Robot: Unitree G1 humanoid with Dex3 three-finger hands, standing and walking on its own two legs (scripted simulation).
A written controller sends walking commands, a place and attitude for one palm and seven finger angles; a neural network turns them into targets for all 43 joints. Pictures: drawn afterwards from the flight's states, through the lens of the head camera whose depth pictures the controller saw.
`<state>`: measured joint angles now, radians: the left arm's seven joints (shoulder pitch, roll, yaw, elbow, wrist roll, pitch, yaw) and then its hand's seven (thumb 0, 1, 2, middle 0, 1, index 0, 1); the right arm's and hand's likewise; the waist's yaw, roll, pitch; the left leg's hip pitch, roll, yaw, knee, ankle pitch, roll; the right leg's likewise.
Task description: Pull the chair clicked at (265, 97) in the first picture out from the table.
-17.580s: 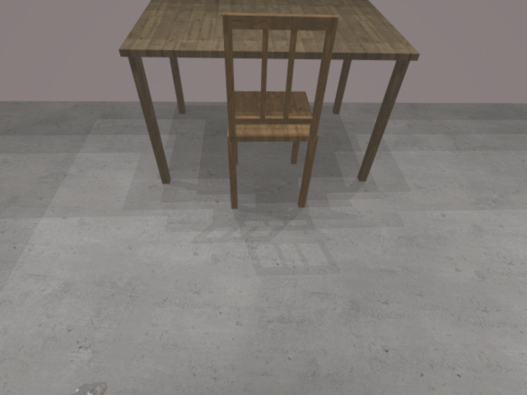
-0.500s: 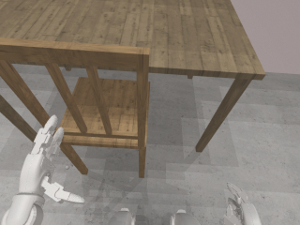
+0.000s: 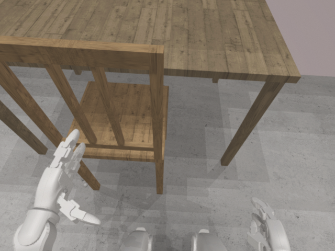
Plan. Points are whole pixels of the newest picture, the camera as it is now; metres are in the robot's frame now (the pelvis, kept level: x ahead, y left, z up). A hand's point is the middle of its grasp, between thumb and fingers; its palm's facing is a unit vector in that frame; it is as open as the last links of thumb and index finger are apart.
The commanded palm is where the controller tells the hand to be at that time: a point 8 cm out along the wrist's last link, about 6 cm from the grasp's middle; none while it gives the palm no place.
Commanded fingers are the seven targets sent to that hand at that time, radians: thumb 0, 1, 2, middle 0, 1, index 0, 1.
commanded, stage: aim the fingers beside a spindle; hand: left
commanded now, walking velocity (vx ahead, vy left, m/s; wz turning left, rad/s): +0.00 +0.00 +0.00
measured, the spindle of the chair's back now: (77, 111) +0.45 +0.27 +0.02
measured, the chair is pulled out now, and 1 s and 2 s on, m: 0.00 0.00 0.00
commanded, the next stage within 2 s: none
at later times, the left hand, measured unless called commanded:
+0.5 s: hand (95, 171) +0.29 +0.18 +0.03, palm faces -0.03 -1.00 -0.04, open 16.9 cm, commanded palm +0.26 +0.24 +0.03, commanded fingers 0.00 -0.50 0.30 -0.06 -0.08 -0.06 -0.08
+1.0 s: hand (110, 170) +0.30 +0.16 +0.00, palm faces -0.06 -1.00 -0.03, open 16.9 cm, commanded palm +0.29 +0.21 +0.01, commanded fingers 0.00 -0.50 0.30 -0.06 -0.08 -0.06 -0.08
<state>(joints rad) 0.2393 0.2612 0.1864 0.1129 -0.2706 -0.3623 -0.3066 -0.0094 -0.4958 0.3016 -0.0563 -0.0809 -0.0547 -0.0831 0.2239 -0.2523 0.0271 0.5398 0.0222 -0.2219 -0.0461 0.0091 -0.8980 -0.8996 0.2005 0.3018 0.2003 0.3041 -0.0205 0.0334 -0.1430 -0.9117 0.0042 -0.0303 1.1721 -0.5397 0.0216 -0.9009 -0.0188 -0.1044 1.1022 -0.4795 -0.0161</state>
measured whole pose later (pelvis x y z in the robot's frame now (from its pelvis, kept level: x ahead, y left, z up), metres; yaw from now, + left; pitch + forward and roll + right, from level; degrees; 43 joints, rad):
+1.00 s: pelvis +0.00 +0.00 -0.02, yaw -1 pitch +21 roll -2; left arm 0.07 0.21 0.11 0.21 -0.20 -0.39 -0.17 -0.01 -0.49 0.30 -0.06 -0.08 -0.06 -0.08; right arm 0.21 -0.25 0.02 0.53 0.00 -0.13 -0.01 0.01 -0.90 -0.90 0.20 0.30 0.20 0.30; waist -0.03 0.03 -0.16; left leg -1.06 0.00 -0.01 1.28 -0.58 0.03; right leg -1.06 -0.02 -0.09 1.22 -0.52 -0.01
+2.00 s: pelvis +0.00 +0.00 -0.03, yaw -1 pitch +22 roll -2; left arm 0.03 0.19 0.07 0.27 -0.19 -0.38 -0.16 -0.01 -0.50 0.30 -0.06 -0.08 -0.05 -0.08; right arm 0.21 -0.25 0.02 0.53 0.01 -0.10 -0.01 0.01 -0.90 -0.90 0.20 0.30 0.20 0.30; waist -0.04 0.03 -0.17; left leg -1.10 0.00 -0.01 1.30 -0.58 0.02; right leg -1.10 -0.02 -0.08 1.24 -0.52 -0.02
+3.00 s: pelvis -0.01 +0.00 -0.03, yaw -1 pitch +22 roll -3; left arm 0.04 0.22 0.09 0.27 -0.21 -0.36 -0.19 -0.01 -0.49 0.30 -0.05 -0.08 -0.05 -0.08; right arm 0.20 -0.25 0.02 0.53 0.01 -0.10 -0.02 0.01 -0.90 -0.90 0.20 0.30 0.20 0.30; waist -0.04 0.03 -0.17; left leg -1.10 0.00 -0.02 1.31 -0.58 0.03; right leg -1.10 -0.02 -0.09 1.24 -0.52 -0.01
